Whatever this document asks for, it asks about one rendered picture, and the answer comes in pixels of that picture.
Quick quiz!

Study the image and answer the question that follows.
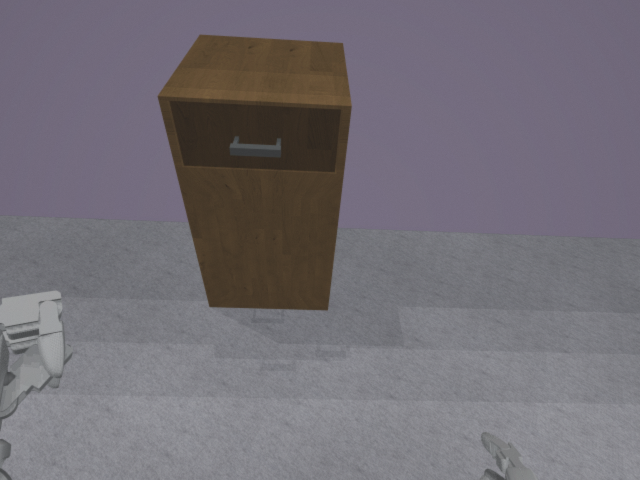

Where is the drawer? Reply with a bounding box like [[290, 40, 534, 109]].
[[169, 101, 341, 172]]

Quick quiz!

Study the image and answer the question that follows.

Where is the handle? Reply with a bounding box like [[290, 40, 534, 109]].
[[229, 136, 281, 158]]

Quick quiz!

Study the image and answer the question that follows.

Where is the cabinet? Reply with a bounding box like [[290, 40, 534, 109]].
[[158, 35, 352, 310]]

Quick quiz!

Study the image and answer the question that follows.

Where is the robot left hand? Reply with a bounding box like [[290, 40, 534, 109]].
[[0, 290, 73, 431]]

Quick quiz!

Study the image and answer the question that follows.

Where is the robot right hand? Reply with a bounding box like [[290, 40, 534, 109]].
[[480, 432, 538, 480]]

